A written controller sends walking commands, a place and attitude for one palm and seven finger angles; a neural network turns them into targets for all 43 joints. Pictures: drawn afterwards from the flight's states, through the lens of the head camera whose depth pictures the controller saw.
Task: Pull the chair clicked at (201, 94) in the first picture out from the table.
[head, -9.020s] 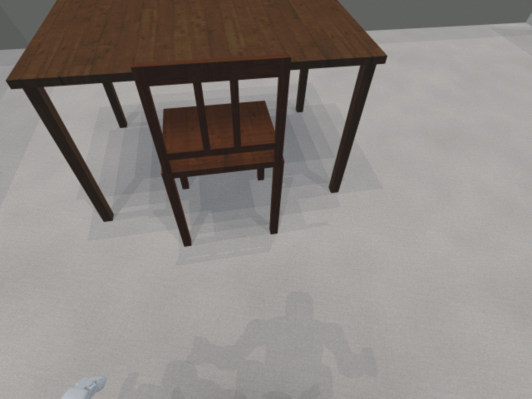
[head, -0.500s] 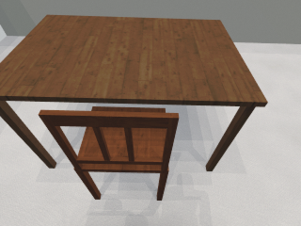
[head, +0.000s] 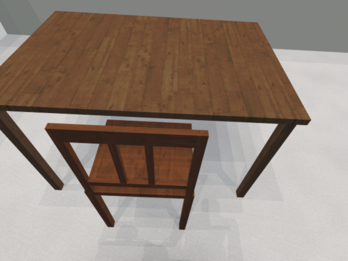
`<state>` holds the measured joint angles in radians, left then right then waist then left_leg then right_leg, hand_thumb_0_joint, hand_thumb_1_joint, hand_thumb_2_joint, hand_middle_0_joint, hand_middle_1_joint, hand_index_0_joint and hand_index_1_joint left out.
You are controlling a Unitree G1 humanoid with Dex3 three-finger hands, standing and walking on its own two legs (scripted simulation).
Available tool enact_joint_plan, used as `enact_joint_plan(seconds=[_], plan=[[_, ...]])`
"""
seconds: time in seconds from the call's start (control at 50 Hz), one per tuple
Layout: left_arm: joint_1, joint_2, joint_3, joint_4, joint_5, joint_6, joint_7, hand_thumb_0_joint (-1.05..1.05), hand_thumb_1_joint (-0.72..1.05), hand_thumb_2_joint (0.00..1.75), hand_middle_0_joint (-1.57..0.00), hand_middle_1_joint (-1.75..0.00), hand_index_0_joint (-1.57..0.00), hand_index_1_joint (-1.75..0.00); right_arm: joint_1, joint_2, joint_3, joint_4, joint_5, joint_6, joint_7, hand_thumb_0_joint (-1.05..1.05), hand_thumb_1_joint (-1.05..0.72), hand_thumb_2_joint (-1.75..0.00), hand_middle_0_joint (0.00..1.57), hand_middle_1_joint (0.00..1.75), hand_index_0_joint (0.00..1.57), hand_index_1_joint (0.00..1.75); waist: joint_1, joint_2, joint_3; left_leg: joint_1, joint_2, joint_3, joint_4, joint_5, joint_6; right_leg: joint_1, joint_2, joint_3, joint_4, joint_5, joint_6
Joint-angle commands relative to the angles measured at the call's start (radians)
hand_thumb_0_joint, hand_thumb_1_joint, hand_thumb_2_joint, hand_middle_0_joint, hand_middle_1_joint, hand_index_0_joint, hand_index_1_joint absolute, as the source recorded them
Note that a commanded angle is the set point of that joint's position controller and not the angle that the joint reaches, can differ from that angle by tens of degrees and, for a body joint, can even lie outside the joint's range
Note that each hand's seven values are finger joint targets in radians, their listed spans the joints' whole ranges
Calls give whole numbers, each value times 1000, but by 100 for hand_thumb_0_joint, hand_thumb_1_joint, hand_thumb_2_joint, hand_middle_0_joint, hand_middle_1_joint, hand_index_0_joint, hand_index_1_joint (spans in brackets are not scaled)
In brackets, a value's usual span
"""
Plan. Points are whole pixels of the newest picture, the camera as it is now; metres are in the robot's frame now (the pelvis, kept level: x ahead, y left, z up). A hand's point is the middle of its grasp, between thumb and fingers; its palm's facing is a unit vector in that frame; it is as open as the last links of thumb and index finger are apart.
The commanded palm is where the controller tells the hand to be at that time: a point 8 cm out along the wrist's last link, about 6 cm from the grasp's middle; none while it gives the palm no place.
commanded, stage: raise the hand toward the chair's back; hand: left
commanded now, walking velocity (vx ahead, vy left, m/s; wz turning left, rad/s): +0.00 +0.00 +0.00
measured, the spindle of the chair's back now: (118, 164) +0.40 +0.20 -0.11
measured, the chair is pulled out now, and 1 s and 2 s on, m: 0.00 0.00 0.00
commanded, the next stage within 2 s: none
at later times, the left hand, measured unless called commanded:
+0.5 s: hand out of the picture +0.12 +0.17 -0.06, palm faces +0.27 -0.96 -0.10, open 10.4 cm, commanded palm +0.12 +0.22 -0.06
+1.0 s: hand (104, 238) +0.18 +0.18 -0.07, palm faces +0.01 -1.00 -0.03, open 14.7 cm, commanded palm +0.16 +0.24 -0.05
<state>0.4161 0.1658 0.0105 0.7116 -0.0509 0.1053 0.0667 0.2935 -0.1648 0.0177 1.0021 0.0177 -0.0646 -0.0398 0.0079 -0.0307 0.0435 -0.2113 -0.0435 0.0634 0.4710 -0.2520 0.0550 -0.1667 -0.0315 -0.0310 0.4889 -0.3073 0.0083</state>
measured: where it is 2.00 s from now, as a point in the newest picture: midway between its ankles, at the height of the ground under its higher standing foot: outside the picture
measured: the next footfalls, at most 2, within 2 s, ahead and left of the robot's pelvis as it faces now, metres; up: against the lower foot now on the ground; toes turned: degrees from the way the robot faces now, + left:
none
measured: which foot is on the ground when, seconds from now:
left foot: down 0.00-1.00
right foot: down 0.00-1.00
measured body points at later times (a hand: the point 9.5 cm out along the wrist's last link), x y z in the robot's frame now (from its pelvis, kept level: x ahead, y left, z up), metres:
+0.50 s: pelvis -0.05 -0.06 -0.10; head +0.02 -0.04 +0.34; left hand +0.10 +0.22 -0.05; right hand +0.20 -0.29 -0.15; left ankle +0.00 +0.08 -0.74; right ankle -0.03 -0.12 -0.74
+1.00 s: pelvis -0.03 -0.02 -0.09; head +0.05 -0.02 +0.35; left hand +0.17 +0.23 -0.07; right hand +0.13 -0.29 -0.18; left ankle +0.00 +0.08 -0.74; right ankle -0.03 -0.12 -0.74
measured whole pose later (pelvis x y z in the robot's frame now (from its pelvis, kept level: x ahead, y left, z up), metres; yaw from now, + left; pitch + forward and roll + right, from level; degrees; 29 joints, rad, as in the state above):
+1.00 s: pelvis -0.03 -0.02 -0.09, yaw +1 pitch +17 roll -2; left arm 0.36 0.23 0.20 0.13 -0.30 -0.48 -0.33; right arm 0.23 -0.27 -0.05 0.63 0.03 -0.20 -0.07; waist -0.02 0.03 -0.13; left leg -0.98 0.01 0.00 1.17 -0.49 0.03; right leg -0.90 0.01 -0.10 1.14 -0.55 -0.04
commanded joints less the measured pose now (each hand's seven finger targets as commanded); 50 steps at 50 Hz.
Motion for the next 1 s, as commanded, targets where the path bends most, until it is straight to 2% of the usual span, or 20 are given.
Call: enact_joint_plan(seconds=[0.0,0.04,0.08,0.12,0.14,0.16,0.2,0.26,0.3,0.36,0.42,0.48,0.52,0.56,0.64,0.66,0.74,0.86,0.92,0.98], plan=[[39,-49,-71,-608,-73,-139,86,0,81,86,-19,-29,-19,-29,-48,-138,-35,-208,31,-238,-30,0,-90,-90,20,30,20,30,-61,147,-173,166,122,-153,-111,359,-86,-276,26,-45,177,-78,-34],[-125,-5,-42,-838,-113,-203,51,0,76,84,-19,-28,-19,-28,-74,-205,-56,-322,24,-244,-26,0,-90,-90,20,30,20,30,-63,131,-96,9,91,-155,-9,160,-68,-266,18,-62,102,-19,-30],[-77,17,30,-651,-98,-297,10,0,71,82,-18,-27,-18,-27,-76,-222,-65,-358,-7,-237,-18,0,-90,-90,20,30,20,30,-79,-81,-42,-169,49,-136,129,10,-54,-361,29,-82,81,-17,-31],[96,-52,49,-478,-136,-436,-89,0,67,80,-18,-26,-18,-26,-133,-219,-79,-404,-14,-224,-4,0,-90,-90,20,30,20,30,-28,-322,-41,-359,54,-122,252,-41,-58,-498,40,-97,202,-83,-29],[185,-53,69,-478,-163,-511,-153,0,64,79,-17,-26,-17,-26,-158,-213,-90,-432,-17,-222,5,0,-90,-90,20,30,20,30,10,-359,-76,-424,48,-101,294,-51,-63,-515,40,-83,243,-97,-29],[277,-5,127,-448,-176,-570,-216,0,62,78,-17,-26,-17,-26,-172,-210,-100,-454,-9,-217,25,0,-90,-90,20,30,20,30,55,-296,-101,-456,37,-81,315,-32,-72,-487,36,-57,271,-57,-40],[242,79,197,-468,-210,-665,-348,0,57,76,-17,-25,-17,-25,-206,-226,-111,-532,-3,-213,48,0,-90,-90,20,30,20,30,55,-184,-206,-499,16,-54,397,-8,-75,-448,18,-13,345,38,-41],[190,179,294,-467,-193,-613,-372,0,50,73,-16,-24,-16,-24,-241,-209,-108,-594,18,-169,41,0,-90,-90,20,30,20,30,83,20,-258,-575,-3,-15,456,-58,-65,-450,4,50,375,-21,-42],[26,191,290,-680,-214,-625,-336,0,46,71,-16,-23,-16,-23,-248,-196,-100,-646,13,-154,29,0,-90,-90,20,30,20,30,58,60,-265,-627,2,-10,500,-138,-54,-525,5,82,380,-171,-38],[-210,282,350,-1086,-217,-786,-229,0,39,68,-15,-22,-15,-22,-177,-165,-104,-627,-11,-176,8,0,-90,-90,20,30,20,30,13,181,-454,-578,35,-46,587,-94,-31,-548,21,130,427,-177,-39],[-177,209,229,-1139,-216,-891,-225,0,32,65,-14,-21,-14,-21,-152,-159,-91,-572,-15,-202,-8,0,-90,-90,20,30,20,30,-41,234,-462,-560,49,-69,639,-72,-23,-640,38,124,451,-164,-49],[-177,161,119,-986,-239,-879,-341,0,25,62,-13,-20,-13,-20,-156,-189,-74,-530,-2,-238,-19,0,-90,-90,20,30,20,30,-119,125,-356,-672,62,-88,709,-133,-18,-685,23,154,425,-186,-19],[-134,183,119,-791,-253,-778,-442,0,20,60,-13,-19,-13,-19,-150,-211,-67,-519,19,-239,-32,0,-90,-90,20,30,20,30,-123,20,-276,-791,61,-91,733,-208,-17,-671,-1,215,363,-282,14],[-84,217,180,-628,-267,-623,-507,0,15,58,-13,-18,-13,-18,-154,-216,-67,-532,41,-216,-47,0,-90,-90,20,30,20,30,-85,-39,-264,-823,52,-90,715,-213,-12,-604,-18,257,316,-294,33],[-65,316,385,-746,-338,-407,-482,0,6,54,-12,-17,-12,-17,-179,-205,-68,-612,42,-171,-60,0,-90,-90,20,30,20,30,20,-69,-467,-750,30,-92,639,-96,-15,-328,-57,251,321,-57,55],[-18,342,462,-764,-344,-407,-433,0,4,53,-11,-16,-11,-16,-190,-188,-73,-605,36,-166,-57,0,-90,-90,20,30,20,30,50,-67,-507,-734,35,-99,637,-64,-22,-286,-57,249,342,31,62],[9,213,408,-925,-315,-555,-275,0,-6,49,-10,-15,-10,-15,-145,-129,-88,-558,13,-177,-30,0,-90,-90,20,30,20,30,40,-28,-507,-645,50,-88,570,55,-39,-301,-21,133,436,330,30],[-45,115,192,-687,-223,-663,-359,0,-20,43,-9,-13,-9,-13,-122,-190,-95,-505,9,-191,-16,0,-90,-90,20,30,20,30,-73,-32,-290,-689,55,-97,612,-36,-21,-604,3,93,441,62,17],[-75,186,231,-749,-264,-655,-426,0,-27,40,-8,-12,-8,-12,-105,-221,-102,-540,23,-207,-32,0,-90,-90,20,30,20,30,-45,12,-408,-627,52,-94,584,-51,-14,-567,10,83,420,-47,-6],[-97,255,308,-931,-285,-661,-394,0,-34,37,-8,-11,-8,-11,-109,-216,-99,-564,18,-218,-38,0,-90,-90,20,30,20,30,0,112,-545,-492,56,-102,533,41,-14,-529,28,21,460,25,-28]])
